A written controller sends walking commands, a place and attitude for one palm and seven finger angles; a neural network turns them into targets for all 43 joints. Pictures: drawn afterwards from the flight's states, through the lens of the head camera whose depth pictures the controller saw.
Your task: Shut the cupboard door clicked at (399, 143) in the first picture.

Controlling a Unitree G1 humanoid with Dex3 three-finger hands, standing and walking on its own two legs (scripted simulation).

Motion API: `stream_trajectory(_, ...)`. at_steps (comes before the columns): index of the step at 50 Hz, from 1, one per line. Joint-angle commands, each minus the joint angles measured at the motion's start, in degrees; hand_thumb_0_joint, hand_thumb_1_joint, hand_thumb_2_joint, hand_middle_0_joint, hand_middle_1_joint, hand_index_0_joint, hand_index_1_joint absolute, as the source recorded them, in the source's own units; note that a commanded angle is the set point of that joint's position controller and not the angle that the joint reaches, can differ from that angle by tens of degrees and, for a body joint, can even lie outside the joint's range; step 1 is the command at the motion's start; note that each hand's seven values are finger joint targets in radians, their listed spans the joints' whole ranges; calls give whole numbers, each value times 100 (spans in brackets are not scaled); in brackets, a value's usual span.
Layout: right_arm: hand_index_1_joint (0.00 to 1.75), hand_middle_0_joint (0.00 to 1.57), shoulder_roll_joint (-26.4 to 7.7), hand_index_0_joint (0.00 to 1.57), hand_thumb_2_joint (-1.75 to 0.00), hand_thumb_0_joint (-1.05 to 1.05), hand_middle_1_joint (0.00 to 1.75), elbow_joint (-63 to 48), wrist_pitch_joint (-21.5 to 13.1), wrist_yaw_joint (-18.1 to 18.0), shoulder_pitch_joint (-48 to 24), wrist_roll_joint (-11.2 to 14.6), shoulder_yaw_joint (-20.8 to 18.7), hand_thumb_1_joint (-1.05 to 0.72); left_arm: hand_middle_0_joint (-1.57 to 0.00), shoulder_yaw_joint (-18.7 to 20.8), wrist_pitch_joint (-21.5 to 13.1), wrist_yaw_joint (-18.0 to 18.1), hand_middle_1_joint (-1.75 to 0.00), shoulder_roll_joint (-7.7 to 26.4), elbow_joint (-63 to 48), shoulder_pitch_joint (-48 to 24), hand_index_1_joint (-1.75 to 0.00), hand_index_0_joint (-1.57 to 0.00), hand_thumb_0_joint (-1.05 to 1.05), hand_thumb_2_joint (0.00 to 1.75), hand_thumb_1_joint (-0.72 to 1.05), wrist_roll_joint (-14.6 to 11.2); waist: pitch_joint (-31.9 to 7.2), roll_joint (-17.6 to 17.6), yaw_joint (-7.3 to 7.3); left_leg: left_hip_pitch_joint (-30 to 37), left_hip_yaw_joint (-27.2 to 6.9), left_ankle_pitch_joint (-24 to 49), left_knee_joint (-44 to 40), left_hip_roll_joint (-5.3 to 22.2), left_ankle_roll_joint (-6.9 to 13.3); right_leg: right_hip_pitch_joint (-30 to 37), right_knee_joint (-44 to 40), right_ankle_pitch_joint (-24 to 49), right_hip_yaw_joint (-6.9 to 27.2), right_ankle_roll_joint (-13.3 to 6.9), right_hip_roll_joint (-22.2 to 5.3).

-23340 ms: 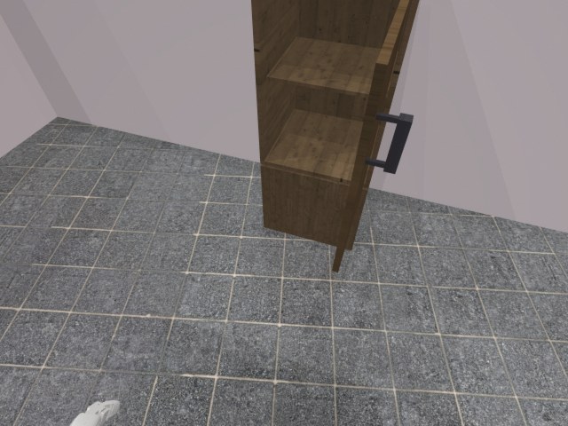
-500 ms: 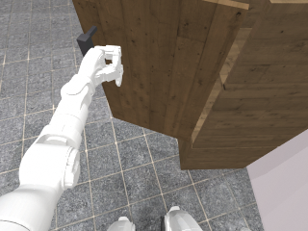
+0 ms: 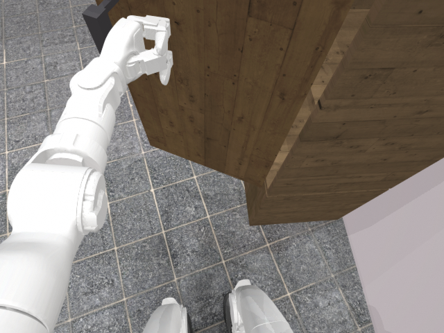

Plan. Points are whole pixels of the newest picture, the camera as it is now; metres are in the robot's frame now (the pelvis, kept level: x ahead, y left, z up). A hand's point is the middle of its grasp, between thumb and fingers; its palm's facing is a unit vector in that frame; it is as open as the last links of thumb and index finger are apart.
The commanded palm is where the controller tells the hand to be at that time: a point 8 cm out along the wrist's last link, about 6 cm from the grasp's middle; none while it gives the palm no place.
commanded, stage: push the door shut along its arc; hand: left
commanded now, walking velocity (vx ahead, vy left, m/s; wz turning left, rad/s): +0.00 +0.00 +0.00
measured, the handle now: (115, 39) +0.59 +0.10 +0.12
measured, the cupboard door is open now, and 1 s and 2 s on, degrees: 64 57 57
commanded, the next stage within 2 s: pull the fist back off the door in 0.10 s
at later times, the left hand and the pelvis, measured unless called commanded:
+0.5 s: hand (194, 58) +0.54 -0.02 +0.12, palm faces -0.07 -0.99 -0.08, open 3.1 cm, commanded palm +0.52 +0.04 +0.13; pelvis +0.01 +0.00 -0.01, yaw -1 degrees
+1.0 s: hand (189, 107) +0.46 -0.01 +0.10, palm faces -0.11 -0.99 +0.00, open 3.1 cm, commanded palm +0.44 +0.04 +0.13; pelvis +0.02 -0.01 +0.03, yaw -1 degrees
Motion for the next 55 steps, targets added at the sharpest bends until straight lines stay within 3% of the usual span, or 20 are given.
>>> stream_trajectory(1,30,20,-952,20,-90,0,30,-189,-171,-97,921,2,-352,-90,-130,-30,-297,-62,-150,319,-1203,-3500,-150,-130,0,90,90,-88,-3096,332,-458,1786,-258,1423,-337,17,185,1131,-604,1300,275,151,0)
stream_trajectory(10,30,20,-941,20,-90,0,30,-61,-210,-59,956,-50,-375,-90,-130,-255,-204,-22,-150,-41,-1209,-3910,-150,-130,0,90,90,-4,-3375,396,-593,2224,-375,1775,-152,34,187,602,-424,1323,134,129,35)
stream_trajectory(11,30,20,-763,20,-90,0,30,-238,-269,52,1232,-51,-320,-90,-130,959,-81,1112,-150,294,-1215,-3736,-150,-130,0,90,90,-386,-3422,768,-174,1826,-434,1670,-245,130,27,799,-455,1189,217,144,-16)
stream_trajectory(15,30,20,-697,20,-90,0,30,-335,-202,451,1328,-281,-424,-90,-130,679,-227,2719,-150,-833,-1352,-2908,-150,-130,0,90,90,-43,-3521,171,-183,1899,-456,2119,-264,183,-75,900,-344,1541,91,220,-10)
stream_trajectory(18,30,20,-633,20,-90,0,30,-362,-212,676,1367,-505,-490,-90,-130,767,-900,3855,-150,-952,-1815,-2827,-150,-130,0,90,90,551,-3609,71,-86,1683,-352,2350,-57,147,-109,913,-165,1821,83,234,18)
stream_trajectory(20,30,20,-620,20,-90,0,30,-277,-129,813,1463,-585,-570,-90,-130,337,-1221,4127,-150,-1094,-1875,-2727,-150,-130,0,90,90,1159,-3562,81,-175,1679,-281,2327,-46,145,-76,875,-140,1841,105,246,2)
stream_trajectory(22,30,20,-666,20,-90,0,30,-308,-11,859,1513,-583,-639,-90,-130,244,-1340,4123,-150,-813,-1965,-2547,-150,-130,0,90,90,1540,-3669,41,-107,1660,-181,2255,-130,88,-27,1253,-187,1989,166,222,-15)
stream_trajectory(24,30,20,-687,20,-90,0,30,-379,144,804,1490,-502,-633,-90,-130,360,-1205,3984,-150,-490,-1765,-2405,-150,-130,0,90,90,1572,-3652,-68,-75,1490,-100,2020,-276,35,19,1710,-315,2095,253,224,-19)
stream_trajectory(26,30,20,-666,20,-90,0,30,-481,294,711,1410,-398,-605,-90,-130,383,-909,3818,-150,-429,-1657,-2432,-150,-130,0,90,90,1384,-3416,-246,-93,1293,0,1567,-490,-14,63,2140,-588,1995,343,251,-22)
stream_trajectory(29,30,20,-626,20,-90,0,30,-658,385,542,1214,-268,-530,-90,-130,824,-681,3677,-150,-147,-1953,-2357,-150,-130,0,90,90,843,-3519,-466,124,1244,104,1355,-785,-65,84,2937,-888,2056,469,267,-21)
stream_trajectory(32,30,20,-528,20,-90,0,30,-740,307,485,1051,-237,-491,-90,-130,745,-889,3503,-150,-460,-2331,-1868,-150,-130,0,90,90,486,-3361,-696,282,1215,182,1430,-935,-93,95,3413,-1034,2367,538,279,-13)
stream_trajectory(36,30,20,-472,20,-90,0,30,-659,181,577,1033,-267,-546,-90,-130,210,-1405,3351,-150,-1042,-2414,-619,-150,-130,0,90,90,733,-3032,-584,398,1374,218,1612,-939,-58,79,3187,-953,2545,459,239,-45)
stream_trajectory(39,30,20,-479,20,-90,0,30,-685,244,639,968,-168,-586,-90,-130,-295,-1168,3206,-150,-1538,-2083,305,-150,-130,0,90,90,870,-2399,-552,393,1421,289,1376,-1048,-59,66,2887,-1183,2163,439,237,-78)
stream_trajectory(41,30,20,-492,20,-90,0,30,-748,326,619,855,-83,-583,-90,-130,-560,-818,3127,-150,-1798,-2059,471,-150,-130,0,90,90,728,-1913,-659,368,1456,336,977,-1180,-93,84,2756,-1547,1536,512,266,-106)
stream_trajectory(43,30,20,-507,20,-90,0,30,-813,370,531,691,-16,-583,-90,-130,-479,-642,3119,-150,-1698,-2523,228,-150,-130,0,90,90,486,-1861,-640,400,1633,330,852,-1302,-110,96,2877,-1774,1224,595,277,-127)
stream_trajectory(46,30,20,-391,20,-90,0,30,-894,255,412,365,3,-537,-90,-130,-486,-933,3271,-150,-1670,-3891,-574,-150,-130,0,90,90,219,-2393,-264,457,2121,277,1074,-1360,-113,99,3207,-1709,1495,582,243,-119)
stream_trajectory(48,30,20,-325,20,-90,0,30,-834,134,346,271,-30,-546,-90,-130,-493,-1378,3457,-150,-1543,-4752,-916,-150,-130,0,90,90,290,-2829,-151,443,2476,185,1397,-1298,-58,95,3325,-1446,1961,501,223,-88)
stream_trajectory(50,30,20,-263,20,-90,0,30,-745,13,369,214,-76,-549,-90,-130,-581,-1718,3585,-150,-1585,-4940,-512,-150,-130,0,90,90,477,-3104,-70,498,2688,124,1676,-1209,-14,69,3247,-1177,2214,411,203,-77)
stream_trajectory(52,30,20,-259,20,-90,0,30,-616,-17,401,191,-124,-539,-90,-130,-743,-1758,3647,-150,-1687,-4444,-111,-150,-130,0,90,90,700,-2821,-287,441,2503,101,1614,-1167,11,54,2991,-1070,2122,350,223,-96)
stream_trajectory(55,30,20,-355,20,-90,0,30,-578,151,420,188,-108,-503,-90,-130,-639,-1188,3670,-150,-1521,-2974,638,-150,-130,0,90,90,947,-1860,-790,394,1804,173,881,-1337,-38,73,2813,-1405,1436,453,318,-165)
